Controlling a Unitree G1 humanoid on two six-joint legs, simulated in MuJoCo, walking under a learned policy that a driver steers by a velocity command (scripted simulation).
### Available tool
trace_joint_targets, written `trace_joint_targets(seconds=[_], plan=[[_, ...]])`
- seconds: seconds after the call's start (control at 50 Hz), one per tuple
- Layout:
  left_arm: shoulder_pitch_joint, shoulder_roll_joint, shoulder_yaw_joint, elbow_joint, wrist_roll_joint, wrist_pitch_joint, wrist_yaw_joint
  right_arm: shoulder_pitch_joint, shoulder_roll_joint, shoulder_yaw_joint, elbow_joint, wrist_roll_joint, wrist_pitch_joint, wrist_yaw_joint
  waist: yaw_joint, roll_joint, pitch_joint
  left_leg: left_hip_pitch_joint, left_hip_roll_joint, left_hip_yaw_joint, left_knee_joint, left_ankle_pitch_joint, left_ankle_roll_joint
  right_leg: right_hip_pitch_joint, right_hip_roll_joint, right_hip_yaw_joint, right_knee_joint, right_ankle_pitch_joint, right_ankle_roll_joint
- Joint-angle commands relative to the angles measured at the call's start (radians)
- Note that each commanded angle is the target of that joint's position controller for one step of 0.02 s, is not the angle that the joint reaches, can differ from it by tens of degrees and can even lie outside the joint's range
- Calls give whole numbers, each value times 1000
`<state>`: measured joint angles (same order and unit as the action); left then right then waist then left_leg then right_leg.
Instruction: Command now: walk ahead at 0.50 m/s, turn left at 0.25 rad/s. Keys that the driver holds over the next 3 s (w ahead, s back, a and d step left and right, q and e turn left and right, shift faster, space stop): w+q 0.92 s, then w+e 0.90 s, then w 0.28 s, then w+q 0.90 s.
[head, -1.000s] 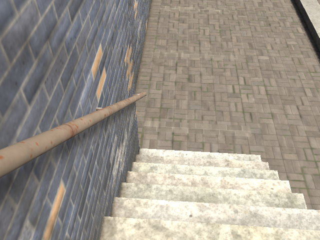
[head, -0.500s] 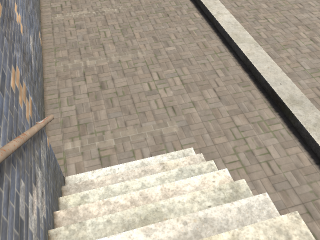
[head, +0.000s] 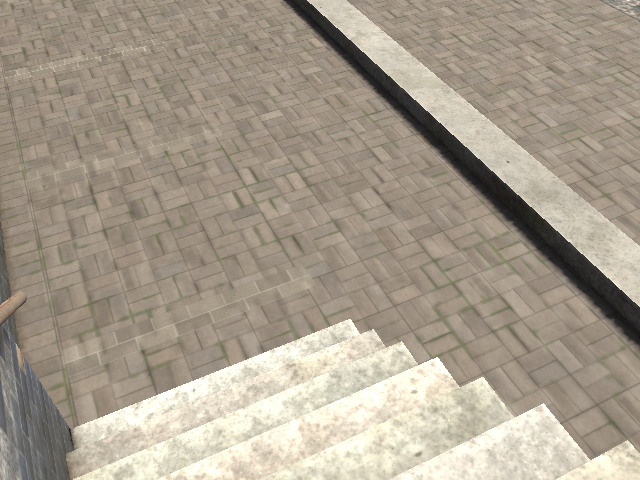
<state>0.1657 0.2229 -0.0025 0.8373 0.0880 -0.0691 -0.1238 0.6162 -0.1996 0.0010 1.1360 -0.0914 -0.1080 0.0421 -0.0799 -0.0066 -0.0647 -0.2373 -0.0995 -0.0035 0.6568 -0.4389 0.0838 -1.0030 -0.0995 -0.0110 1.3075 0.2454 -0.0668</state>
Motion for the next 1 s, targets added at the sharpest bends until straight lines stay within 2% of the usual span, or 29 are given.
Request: trace_joint_targets(seconds=[0.02,0.06,0.1,0.16,0.22,0.26,0.28,0.3,0.32,0.36,0.4,0.44,0.48,0.54,0.64,0.72,0.74,0.78,0.8,0.82,0.84,0.86,0.88,0.9,0.92,0.94,0.96,0.98,1.0], plan=[[-8,48,-17,-40,27,-9,-31,-32,-70,17,-49,-1,-67,-34,55,20,132,-458,147,-240,-59,199,169,298,15,44,-258,340,21],[-145,57,-19,-82,32,-4,9,217,-37,29,47,-8,-68,-64,-42,61,117,43,235,-475,116,289,224,-133,20,77,-351,127,46],[-228,30,-32,-90,39,1,19,259,-2,38,21,-7,-44,-66,-87,75,136,144,204,-540,191,231,227,-170,20,94,-587,211,36],[-263,-8,-53,-130,29,43,6,142,-45,32,-28,2,-9,-24,-84,62,160,-355,128,-479,132,66,228,466,43,-18,-715,213,59],[-193,6,-44,-126,11,46,24,101,-85,11,-30,11,11,-13,-55,-5,187,-179,111,-491,313,195,179,664,25,45,-1073,36,27],[319,112,20,37,-1,12,63,96,-82,18,-34,17,42,35,149,-32,96,-396,31,-367,757,239,78,1206,-29,-46,-1154,280,-27],[629,154,48,122,10,6,65,152,-18,24,-16,12,37,74,222,-191,-97,-697,-79,-249,1187,-47,-14,1674,-164,64,-900,540,-178],[599,251,75,117,-1,8,32,244,15,10,-18,59,26,88,147,-202,-264,-850,-64,-163,1486,-342,-23,1809,-322,82,-592,1010,-288],[486,274,92,89,16,13,20,170,22,16,-94,63,27,81,125,-125,-304,-943,-12,-145,1536,-343,-35,1737,-400,149,-596,1015,-335],[277,173,75,70,23,33,13,61,36,32,-123,48,42,40,92,37,-67,-1010,112,-200,1376,-63,-34,1226,-409,243,-815,48,-304],[261,-95,-2,109,54,-1,60,36,50,26,-97,26,44,24,-4,79,193,-812,249,-208,894,380,20,717,-266,110,-929,-177,-175],[311,-92,-21,147,8,-40,97,-40,20,-3,-80,12,38,71,23,-22,203,-596,216,-97,610,634,28,480,-164,-21,-945,-228,-122],[288,-21,-21,177,34,-55,102,-3,46,-6,-62,0,23,103,-33,-65,154,-447,203,-96,674,725,10,369,-168,8,-862,-235,-114],[409,-42,-49,261,17,-88,128,-204,2,-3,-138,-6,14,72,54,11,150,-637,213,-194,266,958,6,651,-183,-12,-771,-297,-101],[536,-73,-82,316,39,-72,117,-394,-43,3,-198,-1,46,49,100,-16,234,-594,199,-114,131,940,-5,703,-214,23,-678,-407,-104],[630,-38,-66,354,34,-54,143,-531,-38,17,-238,4,56,55,160,-28,292,-495,206,-14,-61,812,-24,758,-234,12,-596,-420,-84],[637,-10,-55,376,54,-56,137,-513,-23,21,-230,-9,60,57,145,-66,282,-446,211,-39,29,816,-27,751,-268,46,-563,-365,-87],[564,-12,-42,338,11,-42,163,-639,-80,7,-264,-16,54,57,188,3,298,-434,206,15,-219,653,-21,801,-232,-21,-517,-383,-46],[572,42,-21,340,25,-28,164,-678,-61,8,-273,-21,56,56,213,-47,293,-319,183,51,-228,634,-19,770,-247,-8,-519,-389,-64],[516,59,-10,342,59,-25,143,-542,-20,15,-224,-37,61,49,144,-97,245,-150,191,11,-101,698,0,700,-291,-1,-438,-270,-70],[463,25,-10,339,47,-27,127,-415,-65,-5,-158,-32,53,45,99,-46,219,-60,194,3,-156,682,4,676,-278,-38,-315,-185,-49],[468,48,2,355,0,-14,132,-428,-126,-34,-130,-22,49,52,110,30,202,-54,185,48,-444,656,9,780,-199,-90,-152,-312,-26],[541,90,17,401,12,-3,120,-294,-157,-61,-61,-10,39,40,92,77,150,181,140,130,-543,819,10,757,-129,-138,10,-354,-6],[512,140,37,393,32,7,89,-73,-196,-92,9,-25,26,30,-30,121,91,486,114,180,-528,883,51,589,-74,-175,251,-413,20],[455,47,28,333,44,14,41,153,-277,-122,83,-44,29,17,-93,241,-142,973,270,-54,-120,1337,253,204,51,-150,721,-1038,76],[291,-1,24,204,6,-4,14,260,-281,-127,119,-30,14,-1,-144,206,-251,1130,341,-112,-26,1354,286,5,63,-86,776,-1121,51],[108,13,32,101,-38,-31,17,222,-260,-121,118,-39,-1,-12,-148,109,-120,1007,395,-133,-60,1254,276,-148,33,-81,704,-1122,45],[70,-17,22,43,-60,-45,30,84,-154,-88,80,-8,4,-1,-64,-47,-51,829,485,-175,-78,931,269,-196,-35,13,504,-1034,31],[82,10,42,37,-54,-54,53,-51,-103,-68,29,24,7,22,12,-8,74,508,514,-251,-127,703,285,-170,-56,54,398,-943,21]])
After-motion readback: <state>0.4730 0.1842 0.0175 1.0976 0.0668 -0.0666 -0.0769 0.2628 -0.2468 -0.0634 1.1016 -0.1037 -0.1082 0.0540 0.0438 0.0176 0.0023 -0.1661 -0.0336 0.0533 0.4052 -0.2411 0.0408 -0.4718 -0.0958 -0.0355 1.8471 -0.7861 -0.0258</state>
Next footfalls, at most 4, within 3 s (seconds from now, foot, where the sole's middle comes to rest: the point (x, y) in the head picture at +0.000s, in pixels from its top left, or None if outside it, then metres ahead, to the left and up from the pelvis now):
0.28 right None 0.30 -0.11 -0.95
0.90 left None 0.45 0.17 -1.15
1.30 right None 0.76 0.08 -1.35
1.74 left None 0.93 0.29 -1.55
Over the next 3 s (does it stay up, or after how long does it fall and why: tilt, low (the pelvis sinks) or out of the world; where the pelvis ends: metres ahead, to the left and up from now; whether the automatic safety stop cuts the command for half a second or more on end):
stays up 1.46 0.35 -1.22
